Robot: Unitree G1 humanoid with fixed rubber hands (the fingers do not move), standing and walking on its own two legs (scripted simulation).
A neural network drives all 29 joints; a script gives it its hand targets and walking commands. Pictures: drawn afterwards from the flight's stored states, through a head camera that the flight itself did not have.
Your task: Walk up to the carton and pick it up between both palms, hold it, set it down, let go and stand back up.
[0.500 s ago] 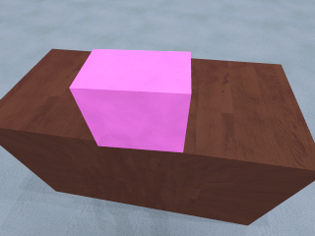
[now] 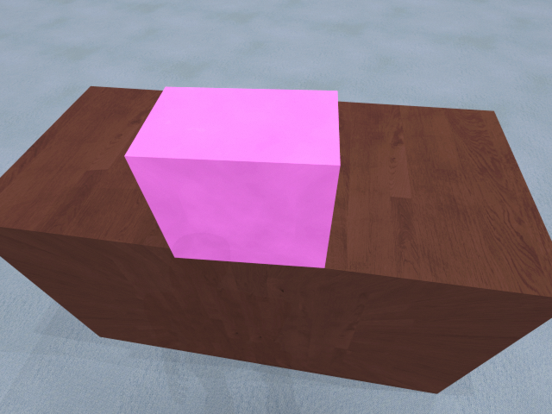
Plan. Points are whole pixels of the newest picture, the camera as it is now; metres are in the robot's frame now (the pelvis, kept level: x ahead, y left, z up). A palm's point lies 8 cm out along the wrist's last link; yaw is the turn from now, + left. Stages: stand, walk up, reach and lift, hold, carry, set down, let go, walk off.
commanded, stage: walk up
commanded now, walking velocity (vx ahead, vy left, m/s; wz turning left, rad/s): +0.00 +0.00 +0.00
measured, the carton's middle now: (248, 181) +0.47 +0.08 +0.06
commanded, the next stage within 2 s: none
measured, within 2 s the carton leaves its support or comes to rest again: neither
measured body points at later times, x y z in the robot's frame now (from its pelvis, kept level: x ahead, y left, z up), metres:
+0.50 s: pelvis +0.02 +0.03 +0.01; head +0.03 +0.00 +0.45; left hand -0.08 +0.25 -0.13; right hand +0.00 -0.20 -0.16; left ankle +0.00 +0.18 -0.68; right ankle -0.04 -0.06 -0.74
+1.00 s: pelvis +0.10 +0.12 -0.01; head +0.12 +0.12 +0.44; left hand +0.10 +0.33 -0.17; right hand +0.17 -0.10 -0.16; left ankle +0.19 +0.24 -0.74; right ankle +0.07 +0.00 -0.72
